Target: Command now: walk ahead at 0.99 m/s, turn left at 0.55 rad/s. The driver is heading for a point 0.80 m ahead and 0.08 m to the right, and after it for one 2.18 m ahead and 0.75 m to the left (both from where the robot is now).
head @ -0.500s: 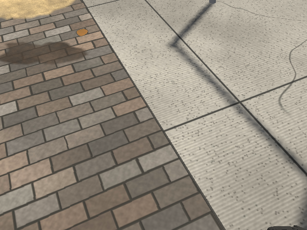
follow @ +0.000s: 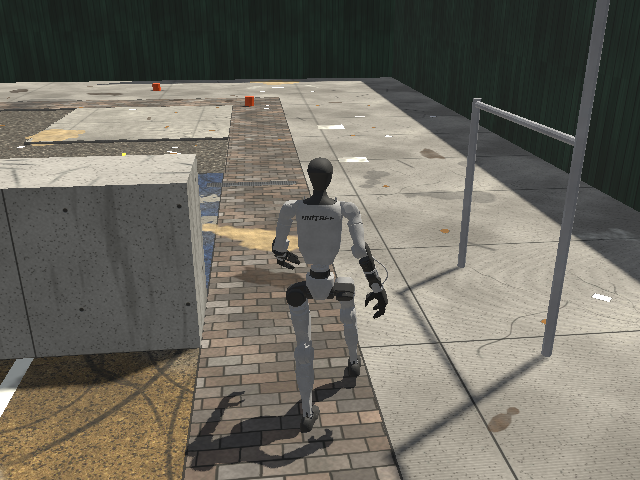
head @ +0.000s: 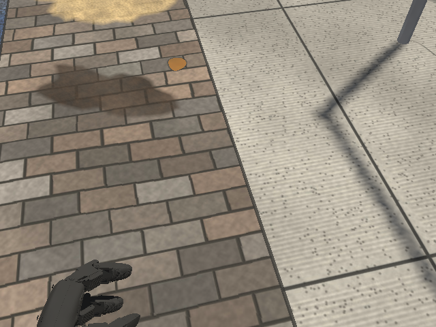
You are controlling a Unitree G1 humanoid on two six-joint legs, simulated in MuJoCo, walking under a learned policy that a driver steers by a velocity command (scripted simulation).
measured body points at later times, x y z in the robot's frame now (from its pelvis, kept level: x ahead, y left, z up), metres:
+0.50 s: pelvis +0.49 -0.01 -0.01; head +0.53 +0.00 +0.43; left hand +0.34 +0.23 -0.14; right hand +0.80 -0.16 -0.06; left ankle +0.68 +0.11 -0.71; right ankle +0.28 -0.15 -0.73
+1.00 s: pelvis +0.99 +0.04 -0.02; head +1.02 +0.04 +0.43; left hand +1.19 +0.31 -0.08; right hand +0.96 -0.25 -0.15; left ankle +0.71 +0.11 -0.68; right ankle +1.14 -0.05 -0.73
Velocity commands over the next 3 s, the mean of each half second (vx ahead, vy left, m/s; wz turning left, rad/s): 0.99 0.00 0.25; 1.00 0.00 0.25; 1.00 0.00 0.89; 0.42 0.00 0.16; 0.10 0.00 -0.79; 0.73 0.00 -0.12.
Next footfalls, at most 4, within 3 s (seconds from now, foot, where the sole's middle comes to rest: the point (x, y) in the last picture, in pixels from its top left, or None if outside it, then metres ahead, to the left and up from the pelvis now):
0.10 right None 0.31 -0.14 -0.77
0.54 left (166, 248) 0.72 0.11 -0.77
0.96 right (202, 140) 1.18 -0.05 -0.77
1.42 left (115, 95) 1.49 0.31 -0.77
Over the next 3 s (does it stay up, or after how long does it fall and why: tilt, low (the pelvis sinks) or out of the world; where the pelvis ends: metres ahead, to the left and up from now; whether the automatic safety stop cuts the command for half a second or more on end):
stays up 1.92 0.52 0.01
